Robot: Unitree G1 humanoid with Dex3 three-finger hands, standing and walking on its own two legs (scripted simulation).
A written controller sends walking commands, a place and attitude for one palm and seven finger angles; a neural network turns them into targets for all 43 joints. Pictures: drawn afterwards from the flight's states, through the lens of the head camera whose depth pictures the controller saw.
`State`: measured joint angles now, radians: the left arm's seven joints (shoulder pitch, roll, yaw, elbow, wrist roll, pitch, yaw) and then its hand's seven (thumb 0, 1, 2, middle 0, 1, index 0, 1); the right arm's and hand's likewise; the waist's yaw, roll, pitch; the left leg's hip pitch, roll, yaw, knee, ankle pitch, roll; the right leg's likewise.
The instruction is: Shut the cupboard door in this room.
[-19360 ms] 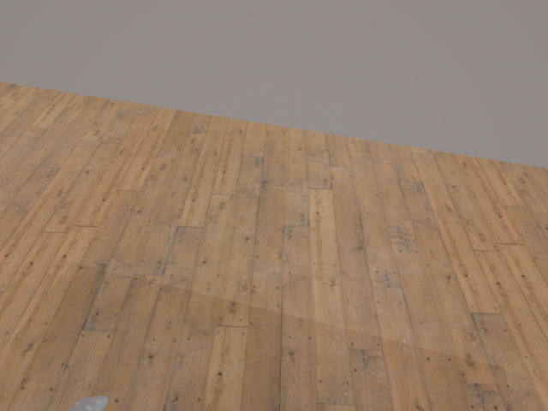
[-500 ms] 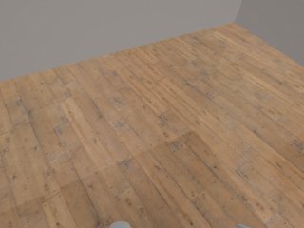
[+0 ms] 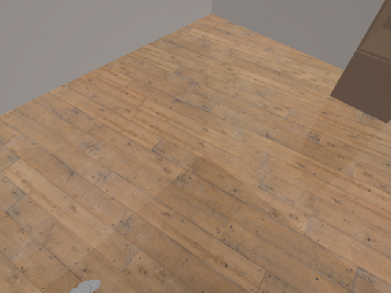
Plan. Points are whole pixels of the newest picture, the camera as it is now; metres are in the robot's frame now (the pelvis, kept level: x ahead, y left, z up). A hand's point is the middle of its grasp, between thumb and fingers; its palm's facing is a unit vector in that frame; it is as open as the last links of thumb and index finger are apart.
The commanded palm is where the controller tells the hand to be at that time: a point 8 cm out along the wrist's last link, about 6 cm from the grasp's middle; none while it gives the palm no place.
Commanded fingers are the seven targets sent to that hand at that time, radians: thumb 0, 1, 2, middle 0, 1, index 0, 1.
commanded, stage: turn or walk to find it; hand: left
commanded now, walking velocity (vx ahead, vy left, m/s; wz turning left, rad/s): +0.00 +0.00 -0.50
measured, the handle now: out of the picture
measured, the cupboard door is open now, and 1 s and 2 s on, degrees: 81 81 81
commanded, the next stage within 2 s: stand and wait in 1.32 s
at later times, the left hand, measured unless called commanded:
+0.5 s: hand out of the picture +0.10 +0.19 -0.17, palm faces -0.17 -0.96 -0.21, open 7.4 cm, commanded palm none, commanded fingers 0.00 0.90 0.90 -0.20 -0.30 -0.20 -0.30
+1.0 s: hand (169, 260) +0.21 +0.08 -0.15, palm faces -0.52 -0.82 -0.23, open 7.4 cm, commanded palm none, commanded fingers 0.00 0.90 0.90 -0.20 -0.30 -0.20 -0.30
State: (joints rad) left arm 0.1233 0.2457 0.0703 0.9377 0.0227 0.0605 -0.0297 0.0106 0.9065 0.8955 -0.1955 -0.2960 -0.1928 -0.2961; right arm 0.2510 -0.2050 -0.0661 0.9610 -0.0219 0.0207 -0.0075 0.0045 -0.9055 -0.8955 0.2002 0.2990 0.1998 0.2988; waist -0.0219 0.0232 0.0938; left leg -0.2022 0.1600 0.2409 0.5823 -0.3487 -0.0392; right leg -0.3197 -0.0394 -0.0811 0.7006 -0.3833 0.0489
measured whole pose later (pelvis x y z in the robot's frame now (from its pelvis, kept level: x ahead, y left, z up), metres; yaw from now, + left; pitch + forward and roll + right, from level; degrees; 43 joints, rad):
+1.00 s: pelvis +0.01 -0.04 +0.00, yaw -30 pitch +0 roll +0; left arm 0.12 0.23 0.06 0.94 0.03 0.02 -0.05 0.01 0.91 0.90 -0.20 -0.30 -0.19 -0.30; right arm 0.38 -0.23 -0.07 1.02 -0.02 0.00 0.00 0.00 -0.91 -0.90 0.20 0.30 0.20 0.30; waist -0.05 0.04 0.05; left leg -0.16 0.21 0.29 0.61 -0.39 -0.07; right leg -0.30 -0.05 -0.12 0.56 -0.28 0.00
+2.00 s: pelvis +0.20 -0.17 +0.01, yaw -39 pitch -1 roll +1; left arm 0.19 0.16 0.01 1.11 0.01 -0.02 0.03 0.00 0.94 0.89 -0.20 -0.30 -0.20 -0.30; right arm 0.33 -0.12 -0.02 1.16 -0.01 0.00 -0.01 0.00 -0.92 -0.90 0.20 0.30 0.19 0.30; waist -0.04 0.02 0.00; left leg -0.16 0.06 0.17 0.41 -0.23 -0.02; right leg -0.20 -0.04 -0.10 0.48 -0.27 -0.02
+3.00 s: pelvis +0.21 -0.19 +0.01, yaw -38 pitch -1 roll +0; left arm 0.30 0.13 0.00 1.15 0.01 -0.03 0.04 0.01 0.91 0.90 -0.20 -0.30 -0.20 -0.30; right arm 0.31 -0.10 -0.01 1.17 -0.01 0.00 -0.03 0.00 -0.91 -0.90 0.20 0.30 0.19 0.30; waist -0.01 0.01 0.02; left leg -0.12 0.09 0.14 0.38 -0.24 -0.04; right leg -0.12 0.00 -0.13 0.40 -0.26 -0.04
